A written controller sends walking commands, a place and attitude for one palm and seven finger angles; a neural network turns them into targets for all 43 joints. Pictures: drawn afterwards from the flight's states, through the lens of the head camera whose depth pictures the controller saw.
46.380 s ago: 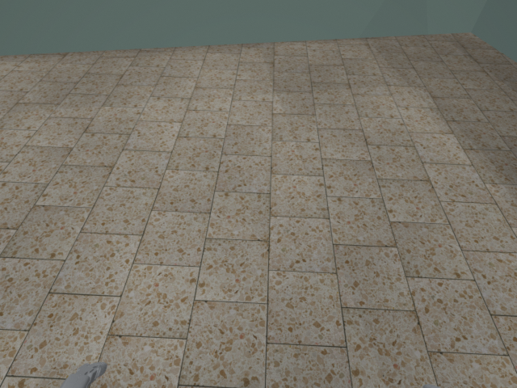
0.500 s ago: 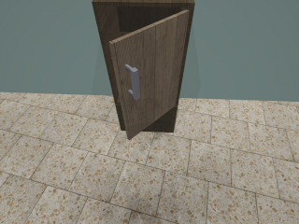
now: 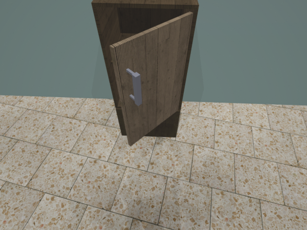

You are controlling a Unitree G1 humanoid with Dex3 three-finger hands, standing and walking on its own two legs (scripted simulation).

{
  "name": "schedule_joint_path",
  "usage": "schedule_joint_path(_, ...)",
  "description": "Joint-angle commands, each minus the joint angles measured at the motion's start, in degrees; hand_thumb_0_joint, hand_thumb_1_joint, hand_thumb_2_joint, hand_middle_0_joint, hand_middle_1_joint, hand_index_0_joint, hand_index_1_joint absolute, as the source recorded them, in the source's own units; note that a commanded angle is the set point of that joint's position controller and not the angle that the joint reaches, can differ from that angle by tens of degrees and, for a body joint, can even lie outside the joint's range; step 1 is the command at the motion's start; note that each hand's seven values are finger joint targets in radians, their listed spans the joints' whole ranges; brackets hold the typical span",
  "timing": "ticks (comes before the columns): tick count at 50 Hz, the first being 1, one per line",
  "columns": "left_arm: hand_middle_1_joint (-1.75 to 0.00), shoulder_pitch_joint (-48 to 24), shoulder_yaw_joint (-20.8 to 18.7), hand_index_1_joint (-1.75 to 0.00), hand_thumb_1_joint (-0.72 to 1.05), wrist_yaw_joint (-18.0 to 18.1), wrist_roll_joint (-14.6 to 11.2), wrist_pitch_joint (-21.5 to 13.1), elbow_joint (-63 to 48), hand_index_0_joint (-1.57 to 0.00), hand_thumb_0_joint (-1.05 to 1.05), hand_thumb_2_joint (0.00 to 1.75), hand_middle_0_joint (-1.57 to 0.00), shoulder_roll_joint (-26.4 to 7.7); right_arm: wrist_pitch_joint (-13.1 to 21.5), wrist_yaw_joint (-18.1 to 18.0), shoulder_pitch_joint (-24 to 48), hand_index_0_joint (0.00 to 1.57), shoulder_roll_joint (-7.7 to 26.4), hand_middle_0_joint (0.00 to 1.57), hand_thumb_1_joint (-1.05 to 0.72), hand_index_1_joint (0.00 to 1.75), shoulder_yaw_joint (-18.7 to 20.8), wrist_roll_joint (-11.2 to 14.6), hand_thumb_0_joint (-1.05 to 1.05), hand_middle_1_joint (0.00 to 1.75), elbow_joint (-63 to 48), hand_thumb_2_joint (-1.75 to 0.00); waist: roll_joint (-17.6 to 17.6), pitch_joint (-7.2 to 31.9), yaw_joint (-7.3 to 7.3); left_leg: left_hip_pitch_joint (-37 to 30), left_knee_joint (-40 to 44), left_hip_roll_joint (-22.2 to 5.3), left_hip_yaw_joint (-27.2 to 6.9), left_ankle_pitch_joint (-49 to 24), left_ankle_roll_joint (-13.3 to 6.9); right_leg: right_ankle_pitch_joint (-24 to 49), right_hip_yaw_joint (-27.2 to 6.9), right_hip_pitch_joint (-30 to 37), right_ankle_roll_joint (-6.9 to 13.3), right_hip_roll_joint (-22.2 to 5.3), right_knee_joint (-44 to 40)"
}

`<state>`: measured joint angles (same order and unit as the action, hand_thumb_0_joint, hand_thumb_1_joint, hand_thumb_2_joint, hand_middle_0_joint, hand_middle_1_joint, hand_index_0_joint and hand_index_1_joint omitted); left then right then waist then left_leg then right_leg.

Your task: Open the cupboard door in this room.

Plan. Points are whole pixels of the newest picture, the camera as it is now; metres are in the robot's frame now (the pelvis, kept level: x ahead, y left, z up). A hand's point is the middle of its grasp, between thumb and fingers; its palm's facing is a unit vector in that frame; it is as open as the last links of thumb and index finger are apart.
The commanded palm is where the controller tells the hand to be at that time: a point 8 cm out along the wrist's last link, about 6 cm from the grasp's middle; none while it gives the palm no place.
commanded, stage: look to check the result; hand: left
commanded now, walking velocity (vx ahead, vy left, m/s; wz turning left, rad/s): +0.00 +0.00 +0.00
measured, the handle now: (133, 87) +0.59 +0.11 +0.00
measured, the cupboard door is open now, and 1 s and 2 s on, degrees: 46 46 46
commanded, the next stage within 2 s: walk to a spot facing it in 0.54 s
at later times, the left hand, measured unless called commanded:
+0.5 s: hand out of the picture +0.09 +0.22 -0.16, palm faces +0.00 -0.95 -0.31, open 7.3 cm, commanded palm none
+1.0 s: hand out of the picture +0.10 +0.19 -0.18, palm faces -0.11 -0.95 -0.28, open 7.3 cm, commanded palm none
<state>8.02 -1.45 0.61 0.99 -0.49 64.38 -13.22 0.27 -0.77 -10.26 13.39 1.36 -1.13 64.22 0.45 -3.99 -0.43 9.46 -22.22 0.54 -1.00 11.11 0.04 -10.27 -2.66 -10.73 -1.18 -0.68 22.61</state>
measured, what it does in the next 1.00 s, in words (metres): stands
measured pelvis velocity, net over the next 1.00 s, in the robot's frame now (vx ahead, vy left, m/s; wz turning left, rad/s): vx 0.01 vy -0.02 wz -0.15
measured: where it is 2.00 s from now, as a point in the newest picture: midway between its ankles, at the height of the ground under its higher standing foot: outside the picture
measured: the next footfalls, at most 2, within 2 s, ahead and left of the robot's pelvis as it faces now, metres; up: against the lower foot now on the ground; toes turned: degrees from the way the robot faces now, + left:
left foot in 1.50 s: +0.11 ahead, +0.10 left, +0.00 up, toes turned -28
right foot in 1.78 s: -0.01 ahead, -0.19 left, +0.00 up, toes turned -38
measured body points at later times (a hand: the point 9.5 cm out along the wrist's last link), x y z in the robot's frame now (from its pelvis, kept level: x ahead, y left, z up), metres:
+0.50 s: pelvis +0.02 -0.01 +0.00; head +0.04 -0.02 +0.45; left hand +0.09 +0.27 -0.13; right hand +0.07 -0.29 -0.15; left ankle +0.01 +0.12 -0.74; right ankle +0.02 -0.13 -0.74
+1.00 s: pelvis +0.01 -0.02 -0.01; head +0.05 -0.04 +0.43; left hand +0.10 +0.24 -0.15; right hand +0.04 -0.29 -0.17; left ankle +0.01 +0.12 -0.74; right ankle +0.01 -0.12 -0.73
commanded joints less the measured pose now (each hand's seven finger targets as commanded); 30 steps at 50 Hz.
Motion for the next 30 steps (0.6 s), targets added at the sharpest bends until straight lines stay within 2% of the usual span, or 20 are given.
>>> schedule_joint_path(1,-0.30,0.1,-1.8,-0.30,0.90,0.7,-0.3,-1.1,-2.4,-0.20,0.00,0.90,-0.20,-10.4,0.8,-0.5,-0.5,0.20,9.3,0.20,-0.90,0.30,1.5,0.1,0.00,0.30,-2.5,-0.90,0.3,3.6,0.06,-1.0,4.1,-5.7,-4.5,-4.9,-1.7,2.8,-3.8,0.7,3.3,-4.5,-4.2)
schedule_joint_path(6,-0.30,-0.6,-1.8,-0.30,0.90,0.7,-0.3,-1.2,-2.4,-0.20,0.00,0.90,-0.20,-11.3,0.7,-0.5,0.3,0.20,10.2,0.20,-0.90,0.30,1.6,0.1,0.00,0.30,-2.4,-0.90,-0.9,4.0,-0.06,-1.9,4.2,-5.7,-4.4,-5.4,-1.6,3.5,-3.8,1.1,3.3,-4.6,-4.7)
schedule_joint_path(9,-0.30,-1.2,-1.7,-0.30,0.90,0.6,-0.4,-1.2,-2.3,-0.20,0.00,0.90,-0.20,-11.8,0.7,-0.4,0.8,0.20,10.6,0.20,-0.90,0.30,1.5,0.0,0.00,0.30,-2.3,-0.90,0.2,4.2,-0.12,-2.2,4.5,-5.8,-4.4,-5.5,-1.4,3.7,-3.9,1.5,3.2,-4.8,-4.9)
schedule_joint_path(14,-0.30,-1.9,-1.7,-0.30,0.90,0.6,-0.4,-1.3,-2.2,-0.20,0.00,0.90,-0.20,-12.6,0.8,-0.4,1.4,0.20,11.6,0.20,-0.90,0.30,1.5,0.0,0.00,0.30,-2.3,-0.90,-1.0,4.9,-0.15,-3.0,4.7,-6.1,-4.5,-7.2,-1.4,5.7,-3.7,2.3,3.3,-4.9,-4.9)
schedule_joint_path(23,-0.30,-3.1,-1.8,-0.30,0.90,0.5,-0.4,-1.4,-2.4,-0.20,0.00,0.90,-0.20,-13.8,0.9,-0.3,2.9,0.20,13.0,0.20,-0.90,0.30,1.4,0.0,0.00,0.30,-2.4,-0.90,0.2,4.5,-0.12,-3.4,5.4,-6.2,-4.4,-8.0,-1.2,6.8,-3.9,2.8,3.3,-5.0,-5.3)
schedule_joint_path(26,-0.30,-3.1,-1.8,-0.30,0.90,0.5,-0.3,-1.5,-2.5,-0.20,0.00,0.90,-0.20,-14.4,0.9,-0.2,3.4,0.20,13.6,0.20,-0.90,0.30,1.5,0.1,0.00,0.30,-2.5,-0.90,-0.9,4.5,-0.01,-3.7,5.5,-6.2,-4.3,-7.6,-1.2,6.4,-4.0,2.7,3.3,-5.0,-5.8)
schedule_joint_path(30,-0.30,-3.7,-1.8,-0.30,0.90,0.5,-0.4,-1.6,-2.6,-0.20,0.00,0.90,-0.20,-14.7,1.0,-0.2,3.5,0.20,14.0,0.20,-0.90,0.30,1.5,0.0,0.00,0.30,-2.4,-0.90,-0.5,5.8,-0.20,-4.4,5.4,-6.4,-4.2,-9.4,-1.1,8.9,-4.0,4.0,3.3,-5.3,-5.6)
